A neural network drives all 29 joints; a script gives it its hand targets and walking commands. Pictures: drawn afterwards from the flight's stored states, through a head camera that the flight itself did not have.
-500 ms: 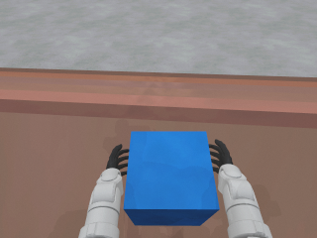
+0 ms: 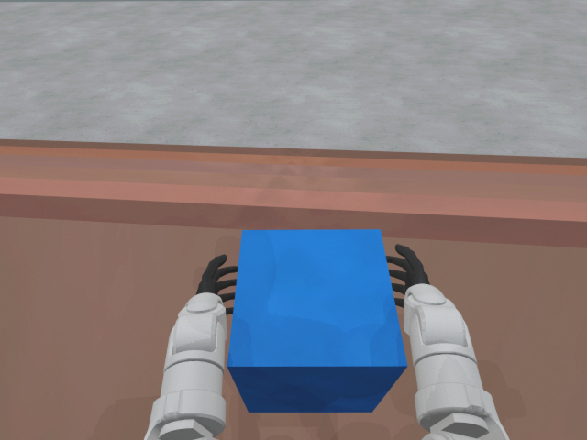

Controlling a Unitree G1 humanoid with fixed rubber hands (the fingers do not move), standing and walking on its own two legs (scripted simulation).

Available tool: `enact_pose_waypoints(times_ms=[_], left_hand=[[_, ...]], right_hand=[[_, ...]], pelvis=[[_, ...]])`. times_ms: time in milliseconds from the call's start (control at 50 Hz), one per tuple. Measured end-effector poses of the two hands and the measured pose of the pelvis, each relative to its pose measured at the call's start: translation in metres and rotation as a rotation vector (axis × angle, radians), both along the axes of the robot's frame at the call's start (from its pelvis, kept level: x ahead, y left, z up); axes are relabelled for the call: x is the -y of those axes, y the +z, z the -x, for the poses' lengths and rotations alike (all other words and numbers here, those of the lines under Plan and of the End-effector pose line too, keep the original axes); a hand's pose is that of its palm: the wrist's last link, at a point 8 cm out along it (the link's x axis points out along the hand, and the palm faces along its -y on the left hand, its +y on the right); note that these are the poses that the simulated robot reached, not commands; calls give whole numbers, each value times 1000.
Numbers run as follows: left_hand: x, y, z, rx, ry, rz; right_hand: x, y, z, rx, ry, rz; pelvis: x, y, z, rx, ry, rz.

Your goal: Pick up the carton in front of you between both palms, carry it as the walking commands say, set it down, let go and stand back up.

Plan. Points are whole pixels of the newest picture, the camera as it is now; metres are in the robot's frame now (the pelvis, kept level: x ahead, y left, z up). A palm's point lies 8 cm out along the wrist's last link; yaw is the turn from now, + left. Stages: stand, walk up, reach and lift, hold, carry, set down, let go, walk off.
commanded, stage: reach and lift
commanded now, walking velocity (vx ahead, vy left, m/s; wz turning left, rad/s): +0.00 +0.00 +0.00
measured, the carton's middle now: (310, 326) +0.30 +0.00 -0.05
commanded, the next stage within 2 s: hold in 0.60 s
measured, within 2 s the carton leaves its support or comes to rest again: neither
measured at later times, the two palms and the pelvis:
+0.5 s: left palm (209, 297) +0.30 +0.15 +0.03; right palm (417, 286) +0.31 -0.15 +0.04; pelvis +0.02 +0.00 +0.01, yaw +0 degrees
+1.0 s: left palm (205, 297) +0.29 +0.15 +0.05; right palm (421, 285) +0.30 -0.15 +0.06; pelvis +0.01 +0.00 +0.01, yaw +0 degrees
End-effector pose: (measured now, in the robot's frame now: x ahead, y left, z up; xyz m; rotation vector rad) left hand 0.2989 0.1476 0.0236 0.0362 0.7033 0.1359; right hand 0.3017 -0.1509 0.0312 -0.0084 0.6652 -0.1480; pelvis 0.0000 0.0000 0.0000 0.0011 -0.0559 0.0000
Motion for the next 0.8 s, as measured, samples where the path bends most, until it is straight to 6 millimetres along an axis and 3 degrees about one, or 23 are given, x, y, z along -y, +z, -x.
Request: enact_pose_waypoints(times_ms=[440,800], left_hand=[[0,9,-5,-9,-13,-21],[1,30,2,21,-13,-22]], right_hand=[[0,10,-6,-4,18,22],[1,32,0,31,16,23]], pelvis=[[-1,6,-19,16,-5,0],[0,8,-16,58,-3,0]])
